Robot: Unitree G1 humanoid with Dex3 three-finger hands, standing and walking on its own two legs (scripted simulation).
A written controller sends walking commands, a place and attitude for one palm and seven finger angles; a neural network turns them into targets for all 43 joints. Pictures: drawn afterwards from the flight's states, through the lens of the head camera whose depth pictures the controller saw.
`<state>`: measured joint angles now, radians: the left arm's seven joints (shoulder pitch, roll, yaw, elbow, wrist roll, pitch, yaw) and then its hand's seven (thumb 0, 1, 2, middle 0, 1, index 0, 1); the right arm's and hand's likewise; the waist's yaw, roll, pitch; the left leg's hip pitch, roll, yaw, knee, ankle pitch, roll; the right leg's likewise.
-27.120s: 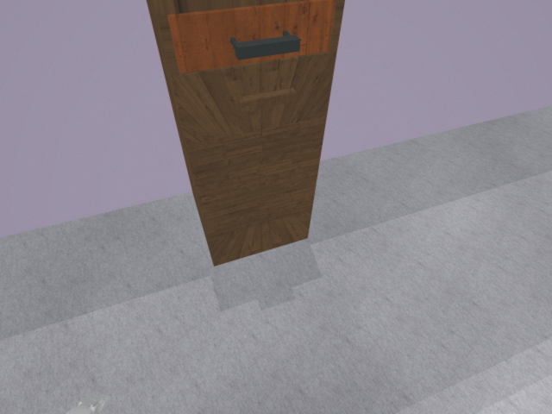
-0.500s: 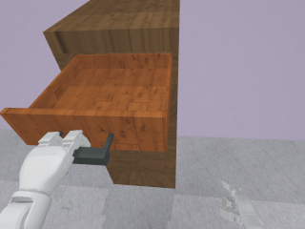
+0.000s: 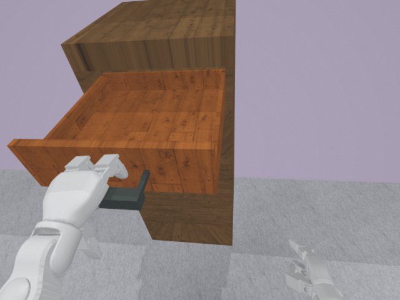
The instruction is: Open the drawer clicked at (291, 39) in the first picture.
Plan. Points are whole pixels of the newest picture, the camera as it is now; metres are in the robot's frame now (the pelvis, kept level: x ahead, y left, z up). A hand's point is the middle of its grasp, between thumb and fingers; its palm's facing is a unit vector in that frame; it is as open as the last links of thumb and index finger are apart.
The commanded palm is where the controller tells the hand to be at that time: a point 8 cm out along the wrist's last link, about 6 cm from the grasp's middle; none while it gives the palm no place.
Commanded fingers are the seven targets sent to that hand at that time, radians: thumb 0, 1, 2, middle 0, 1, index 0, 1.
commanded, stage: lift the hand off the handle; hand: left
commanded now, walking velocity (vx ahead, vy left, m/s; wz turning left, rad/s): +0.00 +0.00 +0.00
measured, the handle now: (107, 185) +0.26 +0.21 +0.15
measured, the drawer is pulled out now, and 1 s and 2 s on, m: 0.30 0.30 0.30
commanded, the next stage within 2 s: draw the hand back to the body in 1.12 s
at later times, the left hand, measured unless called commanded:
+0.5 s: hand (83, 179) +0.23 +0.22 +0.20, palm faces +0.19 -0.06 -0.98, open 13.5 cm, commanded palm +0.19 +0.22 +0.28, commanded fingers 0.00 -0.50 0.30 -0.30 -1.20 -0.30 -1.20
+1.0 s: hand (83, 126) +0.26 +0.20 +0.28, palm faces +0.35 -0.04 -0.94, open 13.8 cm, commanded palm +0.19 +0.22 +0.35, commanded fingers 0.00 -0.50 0.30 -0.30 -1.20 -0.30 -1.20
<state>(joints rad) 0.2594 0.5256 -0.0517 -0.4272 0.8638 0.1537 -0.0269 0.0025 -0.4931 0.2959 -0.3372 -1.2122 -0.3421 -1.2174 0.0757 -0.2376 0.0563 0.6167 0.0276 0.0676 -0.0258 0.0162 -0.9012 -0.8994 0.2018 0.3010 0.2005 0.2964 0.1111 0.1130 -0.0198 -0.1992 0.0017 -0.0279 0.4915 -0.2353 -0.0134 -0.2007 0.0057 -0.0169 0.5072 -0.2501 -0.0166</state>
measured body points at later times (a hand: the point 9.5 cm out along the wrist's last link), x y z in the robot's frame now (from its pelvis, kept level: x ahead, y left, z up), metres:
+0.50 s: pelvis -0.01 +0.00 +0.00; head -0.03 -0.06 +0.45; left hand +0.21 +0.22 +0.25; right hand +0.25 -0.18 -0.07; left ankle +0.02 +0.13 -0.74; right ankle +0.02 -0.11 -0.74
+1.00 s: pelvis -0.01 +0.00 +0.00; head -0.04 -0.06 +0.44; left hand +0.23 +0.20 +0.33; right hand +0.24 -0.18 -0.08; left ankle +0.02 +0.13 -0.74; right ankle +0.02 -0.11 -0.74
